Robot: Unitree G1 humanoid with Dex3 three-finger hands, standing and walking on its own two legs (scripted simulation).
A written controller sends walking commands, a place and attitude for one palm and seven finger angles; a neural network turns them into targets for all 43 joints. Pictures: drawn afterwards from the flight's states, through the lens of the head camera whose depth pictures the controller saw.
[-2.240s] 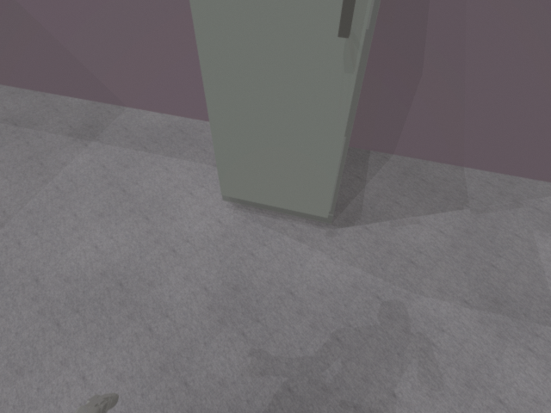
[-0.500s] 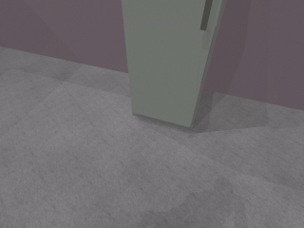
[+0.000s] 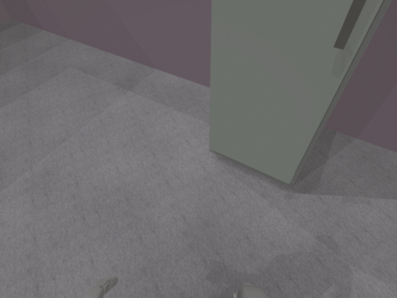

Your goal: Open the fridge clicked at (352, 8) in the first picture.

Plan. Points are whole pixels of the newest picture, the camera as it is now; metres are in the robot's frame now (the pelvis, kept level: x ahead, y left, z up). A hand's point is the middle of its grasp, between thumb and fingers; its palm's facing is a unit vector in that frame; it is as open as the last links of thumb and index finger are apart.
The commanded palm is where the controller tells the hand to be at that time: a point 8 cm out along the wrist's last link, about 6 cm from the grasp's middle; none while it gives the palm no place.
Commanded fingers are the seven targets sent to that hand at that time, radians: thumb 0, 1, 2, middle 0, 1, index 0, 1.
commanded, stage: walk to a spot facing it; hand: right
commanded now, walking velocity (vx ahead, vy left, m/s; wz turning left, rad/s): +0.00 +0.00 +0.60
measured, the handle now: out of the picture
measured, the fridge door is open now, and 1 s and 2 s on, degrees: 0 0 0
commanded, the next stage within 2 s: none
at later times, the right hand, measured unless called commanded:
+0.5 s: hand (268, 219) +0.34 -0.18 -0.15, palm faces -0.36 +0.90 -0.22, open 7.4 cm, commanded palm none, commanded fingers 0.00 -0.90 -0.90 0.20 0.30 0.20 0.30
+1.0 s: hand (270, 211) +0.37 -0.20 -0.18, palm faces -0.54 +0.82 -0.17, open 7.4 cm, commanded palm none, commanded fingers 0.00 -0.90 -0.90 0.20 0.30 0.20 0.30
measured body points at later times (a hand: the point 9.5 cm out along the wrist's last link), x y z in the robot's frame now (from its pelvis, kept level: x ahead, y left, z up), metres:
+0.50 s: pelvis +0.13 -0.05 -0.01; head +0.16 -0.03 +0.44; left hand +0.02 +0.19 -0.15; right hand +0.35 -0.23 -0.13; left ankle +0.14 +0.08 -0.71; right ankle +0.12 -0.14 -0.74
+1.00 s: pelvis +0.18 -0.08 +0.00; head +0.22 -0.09 +0.44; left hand +0.11 +0.17 -0.12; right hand +0.40 -0.24 -0.16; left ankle +0.10 +0.03 -0.66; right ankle +0.25 -0.15 -0.74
